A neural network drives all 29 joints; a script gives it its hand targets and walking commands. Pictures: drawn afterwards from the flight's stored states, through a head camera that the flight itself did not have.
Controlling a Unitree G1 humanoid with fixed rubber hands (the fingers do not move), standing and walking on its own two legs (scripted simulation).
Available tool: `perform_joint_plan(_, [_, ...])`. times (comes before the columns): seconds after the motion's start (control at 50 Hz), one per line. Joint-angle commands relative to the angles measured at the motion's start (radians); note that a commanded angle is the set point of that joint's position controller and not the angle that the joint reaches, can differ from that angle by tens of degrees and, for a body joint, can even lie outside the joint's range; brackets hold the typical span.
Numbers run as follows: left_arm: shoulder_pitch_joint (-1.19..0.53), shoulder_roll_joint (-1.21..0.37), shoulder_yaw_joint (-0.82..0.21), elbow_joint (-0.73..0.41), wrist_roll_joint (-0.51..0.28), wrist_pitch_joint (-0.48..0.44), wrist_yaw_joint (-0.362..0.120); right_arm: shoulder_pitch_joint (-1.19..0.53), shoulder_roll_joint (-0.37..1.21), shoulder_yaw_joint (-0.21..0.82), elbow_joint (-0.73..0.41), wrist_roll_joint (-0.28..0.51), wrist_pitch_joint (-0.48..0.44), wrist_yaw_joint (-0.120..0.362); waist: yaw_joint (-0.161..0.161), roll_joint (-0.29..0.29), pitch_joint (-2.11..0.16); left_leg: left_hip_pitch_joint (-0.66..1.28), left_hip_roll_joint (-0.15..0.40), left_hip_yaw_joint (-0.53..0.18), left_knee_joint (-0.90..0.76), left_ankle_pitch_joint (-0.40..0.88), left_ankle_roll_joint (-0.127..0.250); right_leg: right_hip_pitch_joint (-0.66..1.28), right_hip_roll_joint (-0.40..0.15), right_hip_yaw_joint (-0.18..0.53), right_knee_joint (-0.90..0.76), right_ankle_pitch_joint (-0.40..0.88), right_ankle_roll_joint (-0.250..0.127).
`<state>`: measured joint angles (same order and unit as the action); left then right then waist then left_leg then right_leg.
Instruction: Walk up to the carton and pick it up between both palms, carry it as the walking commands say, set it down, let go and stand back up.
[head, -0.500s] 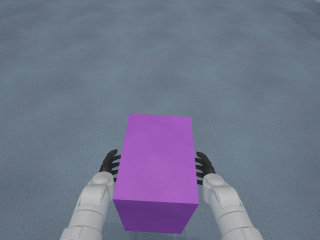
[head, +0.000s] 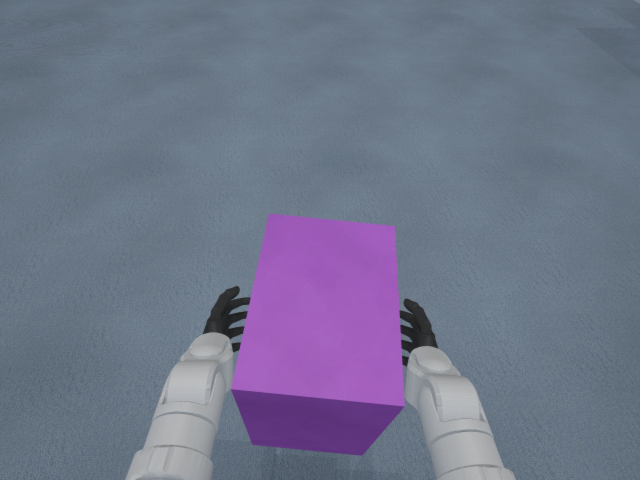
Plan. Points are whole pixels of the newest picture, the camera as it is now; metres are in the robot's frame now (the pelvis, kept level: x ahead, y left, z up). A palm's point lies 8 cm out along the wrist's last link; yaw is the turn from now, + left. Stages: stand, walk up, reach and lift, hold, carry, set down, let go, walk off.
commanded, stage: carry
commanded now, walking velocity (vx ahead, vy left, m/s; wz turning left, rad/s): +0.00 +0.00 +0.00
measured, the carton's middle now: (318, 342) +0.34 +0.00 -0.07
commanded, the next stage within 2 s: none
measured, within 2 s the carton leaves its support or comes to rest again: neither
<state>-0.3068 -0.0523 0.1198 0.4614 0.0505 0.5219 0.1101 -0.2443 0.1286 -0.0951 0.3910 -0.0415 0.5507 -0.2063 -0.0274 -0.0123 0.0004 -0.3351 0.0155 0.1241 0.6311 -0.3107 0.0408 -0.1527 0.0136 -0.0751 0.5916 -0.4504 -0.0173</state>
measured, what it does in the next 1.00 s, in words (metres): shifts its weight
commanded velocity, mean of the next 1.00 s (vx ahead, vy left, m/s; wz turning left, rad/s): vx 0.00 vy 0.00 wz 0.00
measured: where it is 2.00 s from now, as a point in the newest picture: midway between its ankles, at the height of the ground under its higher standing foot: outside the picture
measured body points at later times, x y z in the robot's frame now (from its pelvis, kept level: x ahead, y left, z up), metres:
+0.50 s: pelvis -0.07 +0.02 +0.01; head -0.06 +0.02 +0.46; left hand +0.24 +0.18 -0.02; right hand +0.24 -0.10 -0.02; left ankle +0.01 +0.10 -0.72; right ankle -0.09 -0.08 -0.72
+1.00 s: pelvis -0.14 +0.00 +0.00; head -0.14 +0.01 +0.45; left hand +0.16 +0.17 -0.02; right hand +0.17 -0.11 -0.02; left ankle +0.01 +0.10 -0.72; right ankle -0.09 -0.08 -0.72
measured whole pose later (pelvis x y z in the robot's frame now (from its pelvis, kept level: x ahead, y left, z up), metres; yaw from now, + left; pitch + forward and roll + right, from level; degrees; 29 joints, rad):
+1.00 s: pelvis -0.14 +0.00 +0.00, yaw +2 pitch -3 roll -1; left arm -0.36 -0.03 0.13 0.63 0.06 0.52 0.11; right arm -0.33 0.14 -0.14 0.57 -0.12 0.56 -0.19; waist 0.03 0.01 0.05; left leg -0.40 0.03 0.09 0.48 -0.03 0.04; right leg -0.28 0.03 -0.13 0.60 -0.26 -0.06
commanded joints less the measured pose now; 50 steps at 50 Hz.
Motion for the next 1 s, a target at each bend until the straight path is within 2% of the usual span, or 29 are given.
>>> perform_joint_plan(0.0, [-0.639,-0.918,-0.513,-0.202,-0.213,-0.053,-0.307,-0.731,0.877,0.572,-0.210,0.235,-0.075,0.366,0.005,-0.034,-0.502,0.245,0.068,-0.070,0.021,0.610,0.036,0.183,-0.189,0.073,0.017,1.126,0.025])
perform_joint_plan(0.02, [-0.618,-0.938,-0.517,-0.189,-0.214,-0.048,-0.307,-0.711,0.895,0.574,-0.213,0.234,-0.069,0.366,0.003,-0.043,-0.518,0.269,0.072,-0.081,0.008,0.611,0.041,0.175,-0.188,0.083,0.036,1.119,0.019])
perform_joint_plan(0.04, [-0.653,-0.919,-0.511,-0.201,-0.205,-0.057,-0.305,-0.726,0.867,0.556,-0.195,0.235,-0.072,0.372,0.000,0.017,-0.516,0.316,0.105,-0.124,-0.030,0.672,0.034,0.096,-0.167,0.083,0.070,0.938,0.013])
perform_joint_plan(0.08, [-0.674,-0.932,-0.521,-0.214,-0.201,-0.051,-0.310,-0.726,0.897,0.562,-0.148,0.228,-0.063,0.386,0.000,0.135,-0.515,0.443,0.190,-0.193,-0.064,0.890,0.076,-0.063,-0.124,0.076,0.069,0.482,0.029])
perform_joint_plan(0.1, [-0.654,-0.913,-0.495,-0.129,-0.181,-0.046,-0.313,-0.746,0.867,0.530,-0.098,0.207,-0.069,0.392,0.010,0.178,-0.511,0.456,0.203,-0.217,-0.068,0.929,0.098,-0.102,-0.101,0.060,0.029,0.306,0.031])
perform_joint_plan(0.14, [-0.667,-0.929,-0.498,-0.159,-0.189,-0.048,-0.323,-0.741,0.910,0.536,-0.086,0.210,-0.070,0.402,0.018,0.135,-0.458,0.374,0.204,-0.232,-0.119,0.784,0.102,-0.049,-0.083,0.063,-0.107,0.148,0.048])
perform_joint_plan(0.2, [-0.739,-0.936,-0.493,-0.169,-0.201,-0.056,-0.347,-0.740,0.935,0.514,-0.067,0.193,-0.068,0.402,0.012,-0.015,-0.439,0.250,0.133,-0.170,-0.113,0.457,0.031,0.070,-0.148,0.098,-0.147,0.483,0.014])
perform_joint_plan(0.22, [-0.740,-0.949,-0.484,-0.140,-0.196,-0.057,-0.352,-0.752,0.943,0.510,-0.046,0.195,-0.068,0.407,0.011,0.006,-0.412,0.243,0.121,-0.170,-0.142,0.419,0.011,0.058,-0.153,0.096,-0.129,0.487,-0.001])
perform_joint_plan(0.26, [-0.732,-0.971,-0.472,-0.083,-0.201,-0.062,-0.363,-0.891,0.938,0.542,-0.105,0.219,-0.087,0.415,0.016,-0.010,-0.419,0.290,0.147,-0.187,-0.144,0.479,0.007,0.022,-0.124,0.091,-0.093,0.420,-0.003])
perform_joint_plan(0.3, [-0.770,-1.006,-0.492,-0.124,-0.226,-0.069,-0.369,-0.922,0.976,0.568,-0.130,0.240,-0.090,0.414,0.021,-0.020,-0.412,0.290,0.154,-0.200,-0.156,0.402,0.017,-0.002,-0.116,0.101,-0.142,0.337,0.007])
perform_joint_plan(0.32, [-0.744,-1.026,-0.490,-0.066,-0.222,-0.066,-0.370,-0.947,0.952,0.545,-0.139,0.225,-0.097,0.410,0.021,0.014,-0.415,0.302,0.142,-0.182,-0.152,0.436,0.022,0.000,-0.121,0.105,-0.139,0.361,0.005])
perform_joint_plan(0.34, [-0.713,-1.020,-0.487,-0.040,-0.214,-0.056,-0.372,-0.931,0.957,0.551,-0.133,0.222,-0.091,0.402,0.021,-0.010,-0.407,0.287,0.134,-0.168,-0.145,0.354,0.022,-0.008,-0.122,0.106,-0.158,0.356,0.002])
perform_joint_plan(0.36, [-0.684,-1.054,-0.496,-0.038,-0.216,-0.059,-0.373,-0.940,0.974,0.566,-0.173,0.240,-0.097,0.401,0.024,0.007,-0.422,0.292,0.133,-0.192,-0.171,0.330,0.019,0.008,-0.107,0.099,-0.141,0.318,-0.014])
perform_joint_plan(0.42, [-0.820,-1.071,-0.521,-0.129,-0.235,-0.071,-0.373,-0.878,1.011,0.508,-0.081,0.211,-0.094,0.417,0.017,0.160,-0.476,0.358,0.200,-0.247,-0.214,0.553,0.026,-0.028,-0.092,0.066,-0.090,0.164,-0.006])
perform_joint_plan(0.46, [-0.831,-1.061,-0.527,-0.181,-0.230,-0.072,-0.375,-0.818,1.043,0.512,-0.050,0.203,-0.079,0.420,0.017,0.112,-0.462,0.333,0.185,-0.223,-0.209,0.464,0.045,-0.027,-0.091,0.076,-0.125,0.170,-0.004])
perform_joint_plan(0.48, [-0.890,-1.089,-0.552,-0.231,-0.259,-0.084,-0.375,-0.868,1.060,0.518,-0.083,0.230,-0.093,0.425,0.014,0.177,-0.491,0.338,0.174,-0.214,-0.223,0.459,0.036,-0.005,-0.090,0.066,-0.112,0.171,-0.009])
perform_joint_plan(0.5, [-0.880,-1.072,-0.516,-0.186,-0.234,-0.075,-0.384,-0.818,1.058,0.490,-0.024,0.198,-0.079,0.424,0.015,0.082,-0.478,0.308,0.172,-0.211,-0.218,0.408,0.032,-0.002,-0.097,0.072,-0.137,0.190,-0.011])
perform_joint_plan(0.54, [-0.839,-1.073,-0.506,-0.159,-0.223,-0.068,-0.388,-0.796,1.041,0.480,-0.024,0.191,-0.073,0.421,0.017,0.072,-0.443,0.269,0.152,-0.198,-0.236,0.273,0.027,-0.002,-0.099,0.076,-0.152,0.207,-0.018])
perform_joint_plan(0.6, [-0.884,-1.055,-0.503,-0.170,-0.220,-0.071,-0.390,-0.825,1.023,0.475,-0.023,0.188,-0.076,0.429,0.017,0.133,-0.465,0.277,0.169,-0.233,-0.294,0.139,0.007,-0.035,-0.083,0.068,-0.130,0.146,-0.026])
perform_joint_plan(0.64, [-0.768,-1.076,-0.496,-0.069,-0.205,-0.059,-0.398,-0.862,1.008,0.490,-0.074,0.184,-0.086,0.425,0.032,0.046,-0.452,0.232,0.180,-0.234,-0.297,0.098,0.019,-0.005,-0.090,0.074,-0.130,0.170,-0.019])
perform_joint_plan(0.7, [-0.839,-1.081,-0.520,-0.140,-0.235,-0.071,-0.401,-0.876,1.021,0.502,-0.081,0.193,-0.089,0.425,0.029,0.051,-0.451,0.189,0.158,-0.205,-0.292,0.072,0.012,0.048,-0.106,0.089,-0.155,0.183,-0.013])
perform_joint_plan(0.76, [-0.792,-1.085,-0.495,-0.089,-0.211,-0.066,-0.396,-0.903,1.025,0.521,-0.110,0.197,-0.087,0.419,0.036,0.049,-0.449,0.205,0.148,-0.204,-0.282,0.057,0.000,0.008,-0.099,0.086,-0.146,0.170,-0.027])
perform_joint_plan(0.78, [-0.709,-1.056,-0.462,0.003,-0.193,-0.052,-0.396,-0.906,0.986,0.509,-0.106,0.192,-0.084,0.412,0.045,0.041,-0.426,0.177,0.154,-0.206,-0.294,-0.004,0.008,-0.005,-0.096,0.094,-0.144,0.126,-0.023])
perform_joint_plan(0.8, [-0.743,-1.068,-0.472,-0.050,-0.184,-0.056,-0.392,-0.867,0.988,0.487,-0.078,0.177,-0.076,0.418,0.040,0.097,-0.399,0.148,0.160,-0.211,-0.309,-0.019,-0.001,-0.018,-0.101,0.095,-0.137,0.112,-0.021])
perform_joint_plan(0.82, [-0.731,-1.067,-0.472,-0.043,-0.203,-0.060,-0.392,-0.850,1.002,0.499,-0.090,0.174,-0.077,0.412,0.048,0.047,-0.417,0.123,0.163,-0.233,-0.322,-0.075,-0.007,-0.015,-0.083,0.103,-0.126,0.067,-0.017])
perform_joint_plan(0.88, [-0.826,-1.055,-0.475,-0.076,-0.203,-0.076,-0.390,-0.863,0.990,0.454,-0.016,0.151,-0.085,0.417,0.044,0.125,-0.413,0.080,0.164,-0.236,-0.344,-0.122,-0.021,-0.003,-0.080,0.095,-0.083,0.048,-0.013])
perform_joint_plan(0.9, [-0.775,-1.036,-0.470,-0.091,-0.205,-0.067,-0.385,-0.805,1.003,0.474,-0.007,0.166,-0.071,0.414,0.043,0.078,-0.402,0.059,0.168,-0.243,-0.347,-0.095,-0.019,0.015,-0.088,0.098,-0.092,0.051,-0.011])
perform_joint_plan(0.94, [-0.852,-1.049,-0.479,-0.108,-0.218,-0.082,-0.390,-0.846,1.003,0.458,-0.001,0.165,-0.085,0.420,0.043,0.115,-0.410,0.056,0.162,-0.229,-0.344,-0.118,-0.033,0.011,-0.080,0.100,-0.093,0.040,-0.020])
perform_joint_plan(0.98, [-0.826,-1.052,-0.474,-0.066,-0.233,-0.076,-0.391,-0.944,0.985,0.501,-0.076,0.185,-0.092,0.408,0.057,0.063,-0.414,0.008,0.135,-0.199,-0.294,-0.162,-0.038,0.015,-0.107,0.144,-0.102,-0.047,-0.030])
